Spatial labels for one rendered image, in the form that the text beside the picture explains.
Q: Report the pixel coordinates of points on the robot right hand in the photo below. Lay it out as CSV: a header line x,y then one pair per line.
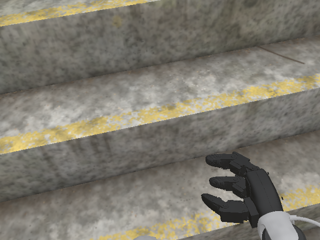
x,y
250,183

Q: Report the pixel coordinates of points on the right robot forearm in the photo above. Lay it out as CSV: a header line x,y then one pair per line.
x,y
276,225

